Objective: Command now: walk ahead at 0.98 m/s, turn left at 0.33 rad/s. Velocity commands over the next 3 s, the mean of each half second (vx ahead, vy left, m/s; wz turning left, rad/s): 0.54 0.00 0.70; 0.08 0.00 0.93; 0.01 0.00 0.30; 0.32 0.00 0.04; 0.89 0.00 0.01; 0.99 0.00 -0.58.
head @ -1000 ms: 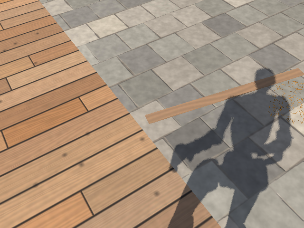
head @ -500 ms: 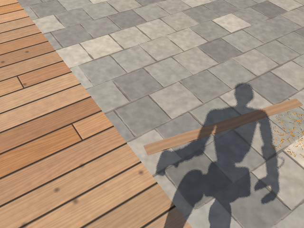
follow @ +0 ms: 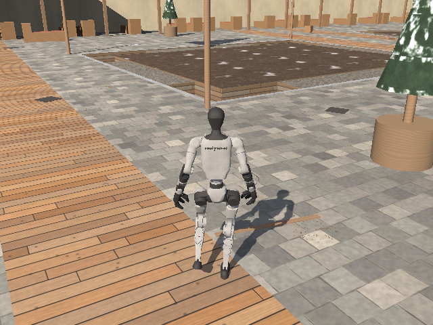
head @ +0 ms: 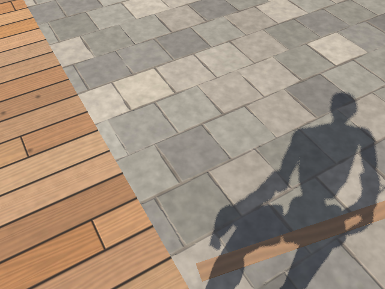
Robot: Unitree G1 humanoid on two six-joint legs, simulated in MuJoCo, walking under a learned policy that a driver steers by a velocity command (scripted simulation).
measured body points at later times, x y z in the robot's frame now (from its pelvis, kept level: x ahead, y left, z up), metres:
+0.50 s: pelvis +0.37 +0.03 +0.00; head +0.42 +0.06 +0.44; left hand +0.52 +0.35 -0.06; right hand +0.59 -0.20 -0.10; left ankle +0.44 +0.08 -0.73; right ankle +0.50 -0.15 -0.65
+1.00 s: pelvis +0.53 +0.00 +0.00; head +0.56 +0.04 +0.45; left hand +0.43 +0.30 -0.09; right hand +0.85 -0.06 -0.09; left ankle +0.42 +0.10 -0.65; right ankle +0.66 -0.02 -0.73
